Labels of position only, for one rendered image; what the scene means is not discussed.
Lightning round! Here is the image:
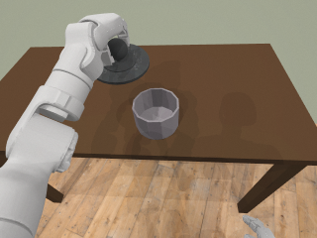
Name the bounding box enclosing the knob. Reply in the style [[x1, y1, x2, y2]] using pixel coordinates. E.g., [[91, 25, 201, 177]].
[[107, 38, 128, 60]]

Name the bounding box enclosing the lid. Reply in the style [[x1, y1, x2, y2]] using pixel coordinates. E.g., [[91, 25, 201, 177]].
[[97, 44, 150, 85]]

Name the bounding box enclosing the robot left forearm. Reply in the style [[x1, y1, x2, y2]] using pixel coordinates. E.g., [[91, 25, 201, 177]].
[[5, 18, 109, 159]]

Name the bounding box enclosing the left robot upper arm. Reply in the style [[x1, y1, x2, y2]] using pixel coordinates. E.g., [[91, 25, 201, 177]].
[[0, 113, 78, 238]]

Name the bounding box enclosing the robot right hand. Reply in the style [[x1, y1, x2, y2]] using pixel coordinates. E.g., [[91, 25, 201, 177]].
[[242, 215, 275, 238]]

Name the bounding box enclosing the table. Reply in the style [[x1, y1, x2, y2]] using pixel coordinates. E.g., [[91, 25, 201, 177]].
[[0, 44, 317, 213]]

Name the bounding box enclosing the robot left hand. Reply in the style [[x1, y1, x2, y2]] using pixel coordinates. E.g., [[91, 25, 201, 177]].
[[78, 13, 130, 66]]

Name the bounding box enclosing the pot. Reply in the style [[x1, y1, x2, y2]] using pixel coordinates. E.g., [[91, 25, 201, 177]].
[[132, 88, 179, 140]]

